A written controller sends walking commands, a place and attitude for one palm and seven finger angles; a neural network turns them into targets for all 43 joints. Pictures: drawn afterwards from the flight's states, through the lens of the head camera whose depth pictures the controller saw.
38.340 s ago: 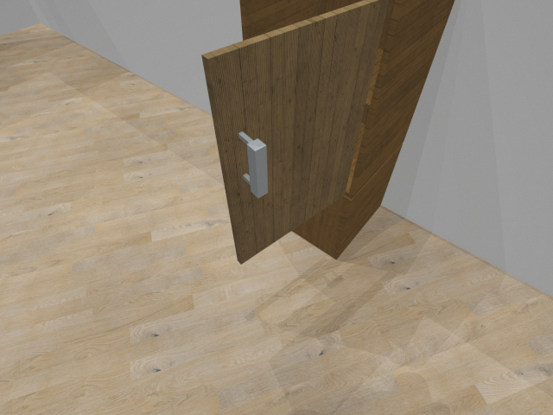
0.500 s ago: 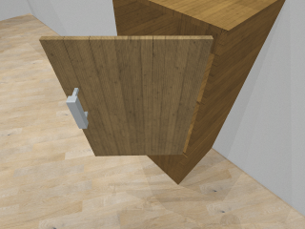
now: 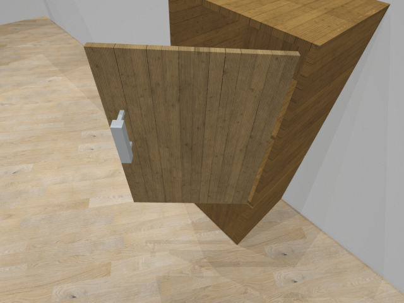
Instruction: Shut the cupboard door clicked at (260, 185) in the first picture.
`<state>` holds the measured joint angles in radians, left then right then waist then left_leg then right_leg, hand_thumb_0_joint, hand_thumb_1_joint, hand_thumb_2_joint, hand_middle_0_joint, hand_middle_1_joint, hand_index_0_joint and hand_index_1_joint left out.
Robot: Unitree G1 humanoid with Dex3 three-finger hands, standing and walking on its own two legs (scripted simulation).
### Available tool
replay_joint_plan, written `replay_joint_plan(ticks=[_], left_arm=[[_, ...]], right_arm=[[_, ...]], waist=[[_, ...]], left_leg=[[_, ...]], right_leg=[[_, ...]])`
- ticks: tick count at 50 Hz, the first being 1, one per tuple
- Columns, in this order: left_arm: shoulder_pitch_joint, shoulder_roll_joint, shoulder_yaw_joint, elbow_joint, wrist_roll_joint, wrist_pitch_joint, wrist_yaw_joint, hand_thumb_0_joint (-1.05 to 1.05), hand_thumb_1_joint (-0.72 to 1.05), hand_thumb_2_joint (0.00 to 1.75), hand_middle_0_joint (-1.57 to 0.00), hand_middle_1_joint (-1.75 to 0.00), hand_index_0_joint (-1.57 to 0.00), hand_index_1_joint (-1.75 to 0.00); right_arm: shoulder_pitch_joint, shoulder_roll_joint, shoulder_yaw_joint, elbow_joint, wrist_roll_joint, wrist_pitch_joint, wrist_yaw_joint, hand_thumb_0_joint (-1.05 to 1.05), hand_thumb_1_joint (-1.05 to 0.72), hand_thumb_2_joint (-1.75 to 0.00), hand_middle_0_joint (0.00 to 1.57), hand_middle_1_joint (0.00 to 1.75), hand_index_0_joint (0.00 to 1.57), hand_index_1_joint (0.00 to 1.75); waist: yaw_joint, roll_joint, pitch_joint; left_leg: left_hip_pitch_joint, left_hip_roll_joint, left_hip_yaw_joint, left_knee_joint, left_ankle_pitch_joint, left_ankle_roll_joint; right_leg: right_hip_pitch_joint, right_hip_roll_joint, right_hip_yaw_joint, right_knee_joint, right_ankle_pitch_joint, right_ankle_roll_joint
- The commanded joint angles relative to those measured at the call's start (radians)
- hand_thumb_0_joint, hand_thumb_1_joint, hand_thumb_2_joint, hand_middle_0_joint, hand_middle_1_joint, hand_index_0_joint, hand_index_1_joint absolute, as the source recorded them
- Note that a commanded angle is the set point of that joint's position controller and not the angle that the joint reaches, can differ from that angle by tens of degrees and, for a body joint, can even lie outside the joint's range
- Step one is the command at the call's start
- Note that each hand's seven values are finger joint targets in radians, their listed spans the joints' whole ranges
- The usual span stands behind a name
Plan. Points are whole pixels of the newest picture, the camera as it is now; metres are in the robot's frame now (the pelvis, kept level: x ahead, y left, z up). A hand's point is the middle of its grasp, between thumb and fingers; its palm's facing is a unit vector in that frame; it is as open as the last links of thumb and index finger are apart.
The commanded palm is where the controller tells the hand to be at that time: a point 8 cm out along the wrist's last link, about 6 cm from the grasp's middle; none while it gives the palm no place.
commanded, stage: come to a stop and stand still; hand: left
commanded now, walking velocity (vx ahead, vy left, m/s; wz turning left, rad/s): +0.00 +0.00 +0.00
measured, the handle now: (124, 136) +0.48 +0.23 +0.03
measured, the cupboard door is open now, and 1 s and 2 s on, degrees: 47 47 47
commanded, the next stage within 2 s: look again from close up in 0.22 s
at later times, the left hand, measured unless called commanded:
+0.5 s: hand out of the picture -0.02 +0.17 -0.18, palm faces +0.00 -0.99 -0.16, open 7.4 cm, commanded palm none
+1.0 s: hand out of the picture +0.07 +0.18 -0.12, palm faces +0.18 -0.97 -0.19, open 7.3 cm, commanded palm +0.09 +0.22 -0.06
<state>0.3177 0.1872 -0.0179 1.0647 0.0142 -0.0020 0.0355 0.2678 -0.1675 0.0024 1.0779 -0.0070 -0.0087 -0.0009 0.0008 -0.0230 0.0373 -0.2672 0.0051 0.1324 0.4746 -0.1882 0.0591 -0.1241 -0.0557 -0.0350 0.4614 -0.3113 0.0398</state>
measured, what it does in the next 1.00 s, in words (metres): stands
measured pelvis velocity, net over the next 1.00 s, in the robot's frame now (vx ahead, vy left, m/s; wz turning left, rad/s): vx -0.01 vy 0.00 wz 0.02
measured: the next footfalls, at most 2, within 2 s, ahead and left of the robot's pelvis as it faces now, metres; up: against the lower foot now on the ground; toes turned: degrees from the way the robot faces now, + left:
none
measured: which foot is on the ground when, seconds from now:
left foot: down 0.00-1.00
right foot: down 0.00-1.00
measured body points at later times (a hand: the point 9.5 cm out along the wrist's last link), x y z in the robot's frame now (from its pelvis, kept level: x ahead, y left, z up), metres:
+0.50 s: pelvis +0.00 +0.01 +0.00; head +0.00 +0.02 +0.45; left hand -0.02 +0.22 -0.16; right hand +0.01 -0.23 -0.15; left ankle +0.05 +0.08 -0.74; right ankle -0.04 -0.15 -0.74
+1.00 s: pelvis -0.01 +0.00 +0.00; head +0.00 +0.01 +0.45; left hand +0.06 +0.24 -0.10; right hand +0.02 -0.24 -0.14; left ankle +0.05 +0.08 -0.74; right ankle -0.04 -0.14 -0.73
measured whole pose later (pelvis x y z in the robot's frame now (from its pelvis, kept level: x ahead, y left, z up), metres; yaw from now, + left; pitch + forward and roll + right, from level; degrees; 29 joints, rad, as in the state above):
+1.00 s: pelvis -0.01 +0.00 +0.00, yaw +1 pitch -1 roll +0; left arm 0.52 0.19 0.01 0.39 -0.09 0.03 0.09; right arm 0.36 -0.17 0.02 0.95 0.03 -0.18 -0.05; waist -0.01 -0.03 0.02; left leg -0.31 0.00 0.12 0.48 -0.17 0.05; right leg -0.20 -0.05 -0.05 0.55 -0.32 0.00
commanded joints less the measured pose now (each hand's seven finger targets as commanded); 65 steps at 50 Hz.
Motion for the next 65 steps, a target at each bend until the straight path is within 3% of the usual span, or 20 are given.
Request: replay_joint_plan(ticks=[1, 29, 38, 44, 45, 46, 47, 48, 49, 50, 51, 52, 53, 54, 55, 57, 58, 60, 62, 65], left_arm=[[0.076, 0.090, 0.014, -0.024, 0.002, -0.014, 0.006, 0.00, 0.90, 0.90, -0.20, -0.30, -0.20, -0.30], [0.100, 0.065, 0.013, 0.011, 0.004, -0.017, 0.010, 0.00, 0.90, 0.90, -0.20, -0.30, -0.20, -0.30], [0.107, 0.057, 0.016, 0.011, 0.006, -0.013, 0.010, 0.00, 0.90, 0.90, -0.20, -0.30, -0.20, -0.30], [0.109, 0.051, 0.017, 0.013, 0.005, -0.016, 0.010, 0.00, 0.90, 0.90, -0.20, -0.30, -0.20, -0.30], [0.092, 0.067, 0.007, 0.019, 0.025, -0.028, 0.041, 0.00, 0.90, 0.90, -0.20, -0.30, -0.20, -0.30], [-0.742, 0.563, 0.326, -1.630, -0.109, -0.286, 0.042, 0.00, 0.90, 0.90, -0.20, -0.30, -0.20, -0.30], [-0.117, 0.188, 0.052, -1.406, -0.127, -0.232, 0.055, 0.00, 0.90, 0.90, -0.22, -0.32, -0.22, -0.32], [0.122, 0.009, -0.006, -1.245, -0.146, -0.087, 0.080, 0.00, 0.90, 0.90, -0.24, -0.34, -0.24, -0.34], [0.100, -0.071, -0.066, -1.116, -0.171, -0.065, 0.083, 0.00, 0.90, 0.90, -0.25, -0.36, -0.25, -0.36], [0.032, -0.066, -0.056, -1.155, -0.181, -0.113, 0.072, 0.00, 0.90, 0.90, -0.27, -0.38, -0.27, -0.38], [0.044, 0.013, 0.034, -1.068, -0.172, -0.167, 0.060, 0.00, 0.90, 0.90, -0.29, -0.40, -0.29, -0.40], [0.106, 0.011, 0.073, -0.974, -0.179, -0.232, 0.034, 0.00, 0.90, 0.90, -0.31, -0.42, -0.31, -0.42], [0.221, 0.026, 0.129, -0.891, -0.192, -0.304, -0.013, 0.00, 0.90, 0.90, -0.33, -0.44, -0.33, -0.44], [0.249, -0.021, 0.110, -0.836, -0.211, -0.397, -0.070, 0.00, 0.90, 0.90, -0.35, -0.46, -0.35, -0.46], [0.263, -0.025, 0.128, -0.822, -0.235, -0.493, -0.138, 0.00, 0.90, 0.90, -0.36, -0.48, -0.36, -0.48], [0.274, 0.031, 0.176, -0.844, -0.272, -0.667, -0.289, 0.00, 0.90, 0.90, -0.40, -0.52, -0.40, -0.52], [0.301, 0.091, 0.240, -0.838, -0.278, -0.686, -0.323, 0.00, 0.90, 0.90, -0.42, -0.54, -0.42, -0.54], [0.264, 0.116, 0.238, -0.980, -0.306, -0.633, -0.354, 0.00, 0.90, 0.90, -0.46, -0.58, -0.46, -0.58], [0.205, 0.155, 0.263, -1.141, -0.340, -0.554, -0.330, 0.00, 0.90, 0.90, -0.49, -0.62, -0.49, -0.62], [0.064, 0.182, 0.250, -1.398, -0.322, -0.541, -0.258, 0.00, 0.90, 0.90, -0.55, -0.68, -0.55, -0.68]], right_arm=[[0.029, -0.131, -0.024, -0.034, -0.001, -0.018, -0.013, 0.00, -0.90, -0.90, 0.20, 0.30, 0.20, 0.30], [0.037, -0.101, -0.022, 0.015, 0.002, -0.019, -0.016, 0.00, -0.90, -0.90, 0.20, 0.30, 0.20, 0.30], [0.046, -0.097, -0.024, 0.018, 0.001, -0.014, -0.016, 0.00, -0.90, -0.90, 0.20, 0.30, 0.20, 0.30], [0.056, -0.089, -0.024, 0.019, 0.001, -0.015, -0.017, 0.00, -0.90, -0.90, 0.20, 0.30, 0.20, 0.30], [0.003, -0.135, -0.020, -0.055, -0.002, -0.020, -0.010, 0.00, -0.90, -0.90, 0.20, 0.30, 0.20, 0.30], [0.071, -0.311, -0.046, -0.381, 0.025, -0.191, -0.090, 0.00, -0.90, -0.90, 0.20, 0.30, 0.20, 0.30], [0.020, -0.210, -0.009, -0.378, 0.053, -0.279, -0.096, 0.00, -0.90, -0.90, 0.20, 0.30, 0.20, 0.30], [-0.028, -0.184, -0.010, -0.351, 0.053, -0.321, -0.085, 0.00, -0.90, -0.90, 0.20, 0.30, 0.20, 0.30], [-0.045, -0.176, -0.006, -0.319, 0.073, -0.342, -0.071, 0.00, -0.90, -0.90, 0.20, 0.30, 0.20, 0.30], [-0.039, -0.205, -0.030, -0.378, 0.061, -0.358, -0.058, 0.00, -0.90, -0.90, 0.20, 0.30, 0.20, 0.30], [-0.053, -0.223, -0.043, -0.398, 0.046, -0.368, -0.050, 0.00, -0.90, -0.90, 0.20, 0.30, 0.20, 0.30], [-0.058, -0.222, -0.051, -0.421, 0.029, -0.366, -0.038, 0.00, -0.90, -0.90, 0.20, 0.30, 0.20, 0.30], [-0.075, -0.216, -0.067, -0.454, 0.030, -0.363, -0.021, 0.00, -0.90, -0.90, 0.20, 0.30, 0.20, 0.30], [-0.096, -0.200, -0.071, -0.475, 0.018, -0.362, -0.005, 0.00, -0.90, -0.90, 0.20, 0.30, 0.20, 0.30], [-0.115, -0.200, -0.081, -0.497, 0.009, -0.357, 0.007, 0.00, -0.90, -0.90, 0.20, 0.30, 0.20, 0.30], [-0.145, -0.208, -0.102, -0.551, 0.009, -0.338, 0.027, 0.00, -0.90, -0.90, 0.20, 0.30, 0.20, 0.30], [-0.145, -0.207, -0.110, -0.588, 0.019, -0.325, 0.033, 0.00, -0.90, -0.90, 0.20, 0.30, 0.20, 0.30], [-0.193, -0.215, -0.101, -0.691, 0.038, -0.303, 0.028, 0.00, -0.90, -0.90, 0.20, 0.30, 0.20, 0.30], [-0.197, -0.209, -0.093, -0.744, 0.050, -0.282, 0.001, 0.00, -0.90, -0.90, 0.20, 0.30, 0.20, 0.30], [-0.145, -0.187, -0.084, -0.752, 0.046, -0.278, -0.034, 0.00, -0.90, -0.90, 0.20, 0.30, 0.20, 0.30]], waist=[[0.001, 0.033, 0.020], [0.000, 0.020, 0.027], [0.003, 0.028, 0.051], [-0.002, 0.009, 0.039], [-0.002, 0.049, 0.086], [-0.190, 0.044, -0.323], [-0.024, 0.327, -0.522], [-0.011, 0.325, -0.364], [-0.049, 0.135, -0.115], [-0.064, 0.101, -0.009], [-0.066, 0.058, 0.019], [-0.056, -0.022, 0.002], [-0.006, -0.080, -0.027], [0.008, -0.196, -0.046], [0.032, -0.238, -0.069], [0.055, -0.195, -0.130], [0.083, -0.102, -0.166], [0.100, 0.026, -0.227], [0.088, 0.074, -0.264], [0.019, 0.089, -0.281]], left_leg=[[0.063, 0.120, -0.167, -0.157, -0.053, -0.011], [0.093, 0.115, -0.148, -0.164, 0.008, -0.020], [0.070, 0.120, -0.164, -0.204, -0.088, -0.022], [0.088, 0.116, -0.152, -0.187, -0.040, -0.023], [0.022, 0.134, -0.141, -0.017, 0.109, -0.049], [0.398, 0.059, -0.163, -0.053, 0.170, -0.034], [0.468, 0.101, -0.186, -0.081, 0.250, -0.073], [0.315, 0.114, -0.242, -0.120, 0.131, -0.124], [0.108, 0.095, -0.252, -0.137, -0.108, -0.103], [0.001, 0.062, -0.241, -0.087, -0.255, -0.072], [-0.081, 0.031, -0.233, -0.015, -0.291, -0.071], [-0.152, 0.012, -0.224, 0.063, -0.287, -0.071], [-0.205, 0.002, -0.195, 0.137, -0.249, -0.075], [-0.292, 0.001, -0.176, 0.221, -0.235, -0.082], [-0.371, -0.005, -0.161, 0.300, -0.232, -0.084], [-0.504, -0.014, -0.143, 0.427, -0.243, -0.086], [-0.524, -0.018, -0.135, 0.459, -0.239, -0.076], [-0.515, -0.025, -0.137, 0.441, -0.331, -0.061], [-0.517, -0.025, -0.140, 0.448, -0.373, -0.047], [-0.504, -0.007, -0.160, 0.519, -0.332, -0.030]], right_leg=[[-0.108, -0.045, 0.052, -0.091, 0.049, -0.058], [-0.111, -0.056, 0.056, -0.122, 0.088, -0.049], [-0.117, -0.050, 0.051, -0.123, 0.054, -0.049], [-0.123, -0.053, 0.058, -0.128, 0.071, -0.053], [-0.156, -0.067, 0.075, -0.119, 0.121, -0.061], [-0.214, 0.069, -0.061, -0.005, 0.270, -0.062], [-0.210, 0.085, -0.071, 0.079, 0.092, -0.074], [-0.243, 0.083, -0.078, 0.180, -0.020, -0.065], [-0.350, 0.064, -0.073, 0.194, -0.051, -0.057], [-0.357, 0.061, -0.075, 0.124, -0.059, -0.059], [-0.402, 0.057, -0.078, 0.094, -0.089, -0.061], [-0.475, 0.058, -0.082, 0.122, -0.143, -0.061], [-0.502, 0.060, -0.079, 0.162, -0.180, -0.069], [-0.572, 0.061, -0.086, 0.231, -0.234, -0.067], [-0.631, 0.060, -0.066, 0.288, -0.276, -0.069], [-0.673, 0.046, -0.006, 0.385, -0.318, -0.082], [-0.667, 0.040, 0.033, 0.415, -0.312, -0.092], [-0.671, 0.047, 0.050, 0.434, -0.372, -0.089], [-0.653, 0.042, 0.097, 0.395, -0.424, -0.080], [-0.695, 0.052, 0.134, 0.374, -0.417, -0.068]])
